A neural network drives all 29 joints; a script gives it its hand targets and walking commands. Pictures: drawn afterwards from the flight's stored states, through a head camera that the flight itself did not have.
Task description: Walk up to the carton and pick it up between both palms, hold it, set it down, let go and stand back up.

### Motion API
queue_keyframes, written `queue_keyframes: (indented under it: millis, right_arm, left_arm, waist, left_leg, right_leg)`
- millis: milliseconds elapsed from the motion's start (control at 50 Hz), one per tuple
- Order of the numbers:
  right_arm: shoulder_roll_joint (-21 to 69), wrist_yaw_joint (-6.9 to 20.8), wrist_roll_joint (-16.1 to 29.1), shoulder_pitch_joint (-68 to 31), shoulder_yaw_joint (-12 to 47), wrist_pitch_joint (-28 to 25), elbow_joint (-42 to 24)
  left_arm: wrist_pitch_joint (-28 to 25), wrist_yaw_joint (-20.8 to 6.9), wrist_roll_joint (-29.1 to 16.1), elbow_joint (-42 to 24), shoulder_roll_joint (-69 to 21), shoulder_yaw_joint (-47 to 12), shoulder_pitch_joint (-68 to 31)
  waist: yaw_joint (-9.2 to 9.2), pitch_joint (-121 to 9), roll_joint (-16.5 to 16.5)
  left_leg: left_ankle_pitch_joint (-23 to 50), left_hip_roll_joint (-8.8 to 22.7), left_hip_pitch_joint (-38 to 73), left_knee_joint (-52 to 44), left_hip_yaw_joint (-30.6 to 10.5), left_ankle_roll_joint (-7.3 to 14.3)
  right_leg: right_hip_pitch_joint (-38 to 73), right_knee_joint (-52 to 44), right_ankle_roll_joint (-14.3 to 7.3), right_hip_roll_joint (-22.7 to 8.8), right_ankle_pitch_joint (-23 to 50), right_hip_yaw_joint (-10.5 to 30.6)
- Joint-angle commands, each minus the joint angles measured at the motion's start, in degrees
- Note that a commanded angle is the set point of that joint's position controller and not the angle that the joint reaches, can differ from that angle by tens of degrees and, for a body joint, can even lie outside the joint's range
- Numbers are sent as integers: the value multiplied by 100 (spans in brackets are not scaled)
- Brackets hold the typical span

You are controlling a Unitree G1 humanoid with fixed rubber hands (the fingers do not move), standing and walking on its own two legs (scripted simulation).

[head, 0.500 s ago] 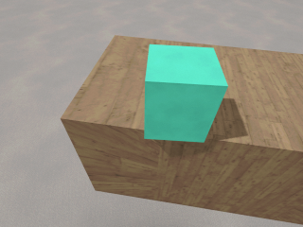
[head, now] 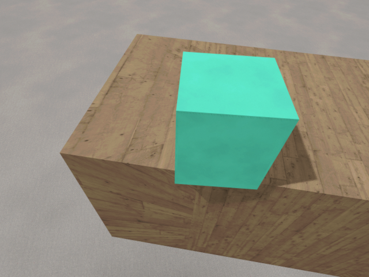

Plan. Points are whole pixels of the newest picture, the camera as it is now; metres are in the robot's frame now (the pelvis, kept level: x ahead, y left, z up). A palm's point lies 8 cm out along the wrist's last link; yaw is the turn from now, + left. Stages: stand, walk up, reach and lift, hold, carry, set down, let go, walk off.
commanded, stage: walk up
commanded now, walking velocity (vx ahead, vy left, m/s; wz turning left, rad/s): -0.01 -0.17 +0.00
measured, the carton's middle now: (221, 124) +0.43 -0.06 +0.09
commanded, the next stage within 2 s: none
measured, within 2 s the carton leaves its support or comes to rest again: neither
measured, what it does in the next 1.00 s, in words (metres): steps on the spot: right foot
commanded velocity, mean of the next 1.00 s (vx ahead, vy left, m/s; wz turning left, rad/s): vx -0.15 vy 0.03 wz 0.00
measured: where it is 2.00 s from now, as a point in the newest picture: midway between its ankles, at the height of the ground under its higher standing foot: outside the picture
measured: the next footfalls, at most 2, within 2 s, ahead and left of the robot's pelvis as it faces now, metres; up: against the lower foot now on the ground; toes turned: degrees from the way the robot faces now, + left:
right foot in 0.34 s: +0.22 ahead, -0.16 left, +0.00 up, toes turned -7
left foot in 1.02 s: +0.02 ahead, +0.14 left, +0.00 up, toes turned +3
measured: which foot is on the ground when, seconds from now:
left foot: down 0.00-0.40, up 0.42-1.00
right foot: down 0.00-0.02, up 0.04-0.32, down 0.34-1.00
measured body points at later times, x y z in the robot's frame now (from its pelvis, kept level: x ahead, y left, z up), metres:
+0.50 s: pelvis +0.13 -0.07 +0.00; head +0.18 -0.09 +0.45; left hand +0.24 +0.16 -0.13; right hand +0.07 -0.29 -0.16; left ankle -0.03 +0.07 -0.62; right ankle +0.18 -0.15 -0.72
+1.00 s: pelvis +0.04 -0.01 +0.00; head +0.05 -0.01 +0.45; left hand +0.09 +0.26 -0.14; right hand +0.12 -0.27 -0.14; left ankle -0.01 +0.13 -0.71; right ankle +0.18 -0.16 -0.72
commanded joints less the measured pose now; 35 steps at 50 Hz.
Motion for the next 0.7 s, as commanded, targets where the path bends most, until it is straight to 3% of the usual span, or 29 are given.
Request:
queue_keyframes:
  millis: [0,20,40,80,120,200,220,260,300,340,360,380,400,420,440,460,480,500,560,640,680]
  right_arm:
    - [-1280,-314,95,2033,-325,24,190]
    - [-1299,-394,149,2169,-301,47,224]
    - [-1220,-449,156,2185,-249,76,260]
    - [-1050,-447,102,1613,-151,123,144]
    - [-841,-411,56,1195,-84,156,41]
    - [-658,-382,12,1200,-43,119,11]
    - [-706,-373,8,1051,-42,104,-17]
    - [-830,-327,-16,808,-47,85,-86]
    - [-948,-270,-29,762,-66,53,-102]
    - [-1065,-262,95,783,-103,77,-6]
    - [-983,-258,208,1117,-91,123,32]
    - [-835,-263,340,1459,-74,187,40]
    - [-856,-260,486,1781,-147,328,79]
    - [-1226,-227,490,1199,-276,417,2]
    - [-1257,-197,451,691,-323,476,-77]
    - [-1030,-170,331,388,-315,538,-142]
    - [-826,-173,247,216,-269,649,-203]
    - [-708,-184,187,148,-249,750,-279]
    - [-901,-122,168,370,-346,929,-341]
    - [-1177,-6,118,24,-378,1015,-632]
    - [-1224,51,120,-99,-346,1056,-768]
  left_arm:
    - [-33,87,-62,-631,911,234,-473]
    - [-3,48,8,-713,822,221,-795]
    - [41,4,67,-863,563,179,-1098]
    - [177,-37,121,-974,207,131,-1167]
    - [306,-77,148,-1020,225,151,-1139]
    - [404,-164,122,-1169,407,221,-1510]
    - [400,-184,97,-1199,384,216,-1607]
    - [376,-231,18,-1179,524,233,-1568]
    - [317,-248,-46,-1048,730,294,-1255]
    - [155,-227,-40,-891,976,362,-566]
    - [45,-166,-30,-913,1342,439,-397]
    - [-56,-114,25,-966,1768,492,-86]
    - [-63,-102,-79,-1057,2095,577,8]
    - [-48,-84,-120,-1183,1951,539,-101]
    - [-36,-25,-127,-1290,1872,435,-269]
    - [9,56,-124,-1309,1796,397,-593]
    - [56,125,-109,-1334,1808,339,-857]
    - [87,169,-111,-1324,1766,301,-1099]
    - [102,185,-72,-1354,1590,255,-1413]
    - [99,142,19,-1309,1732,354,-1451]
    - [142,79,61,-1400,1776,374,-1630]
  waist:
    - [-876,41,996]
    - [-894,-91,585]
    - [-859,59,563]
    - [-520,676,1295]
    - [-326,1132,1692]
    - [-242,1236,1524]
    - [-169,1291,1716]
    - [-32,1058,1776]
    - [119,757,1526]
    - [562,353,1137]
    - [526,-65,257]
    - [522,-853,-733]
    - [537,-1739,-1362]
    - [667,-1887,-826]
    - [664,-1450,-27]
    - [540,-819,413]
    - [397,-187,267]
    - [283,286,-76]
    - [-32,332,-533]
    - [-52,-132,-503]
    - [-100,-224,-769]
  left_leg:
    - [11065,2920,2873,-452,-2547,891]
    - [11162,2937,2815,-526,-2429,866]
    - [10656,2817,2508,-645,-2257,752]
    - [9114,2323,1588,-921,-1620,467]
    - [8106,2025,975,-1080,-1142,276]
    - [7233,1818,757,-1210,-773,173]
    - [6913,1757,584,-1253,-635,116]
    - [6348,1598,314,-1244,-470,38]
    - [6088,1473,213,-892,-413,4]
    - [5203,1019,-43,132,-271,-231]
    - [3823,691,-266,1144,-234,-411]
    - [231,100,-1061,2734,-195,-645]
    - [-1061,-142,-753,3661,-693,-631]
    - [-1172,-139,-557,4070,-1138,-596]
    - [-1047,-145,-690,4284,-1385,-579]
    - [-957,-129,-941,4406,-1496,-606]
    - [-737,-71,-1113,4335,-1527,-672]
    - [-581,-53,-1211,4315,-1587,-770]
    - [-159,-230,-1381,4409,-1589,-890]
    - [176,-329,-1647,4749,-1531,-962]
    - [295,-320,-1761,4802,-1524,-980]
  right_leg:
    - [-2961,2419,325,46,-485,-455]
    - [-2974,2885,315,50,-519,-274]
    - [-2946,3192,317,7,-333,-175]
    - [-2910,3288,377,-50,133,-93]
    - [-2942,3190,389,-90,511,-151]
    - [-2906,1900,426,-132,1065,-334]
    - [-2627,1345,405,-197,1259,-343]
    - [-1787,489,301,-126,1686,-446]
    - [-817,-104,199,82,2038,-595]
    - [539,-904,106,-53,3394,-431]
    - [1377,-1043,-26,-600,5558,-42]
    - [2477,-633,-550,-2153,9030,1164]
    - [2355,-653,-1293,-3007,10990,2097]
    - [1978,-859,-1322,-2958,11254,2140]
    - [1500,-979,-1123,-2819,10573,1808]
    - [965,-1047,-1005,-2694,9577,1596]
    - [389,-1174,-936,-2514,8812,1405]
    - [-95,-1325,-898,-2361,8187,1280]
    - [-372,-1509,-816,-2085,6680,927]
    - [-502,-1620,-843,-2015,4958,914]
    - [-709,-1808,-807,-1974,3658,981]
